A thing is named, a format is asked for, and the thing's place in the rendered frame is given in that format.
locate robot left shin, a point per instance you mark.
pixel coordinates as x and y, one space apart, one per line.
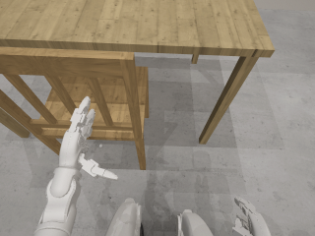
137 231

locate right robot hand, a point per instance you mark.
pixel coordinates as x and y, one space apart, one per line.
253 225

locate table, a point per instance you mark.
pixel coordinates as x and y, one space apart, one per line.
194 27

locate right robot thigh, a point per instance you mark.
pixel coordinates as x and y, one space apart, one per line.
191 224

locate left robot hand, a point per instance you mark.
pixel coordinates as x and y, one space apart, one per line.
75 141

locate chair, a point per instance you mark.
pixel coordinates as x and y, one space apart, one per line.
117 88

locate robot left forearm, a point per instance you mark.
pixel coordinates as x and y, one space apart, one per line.
62 192

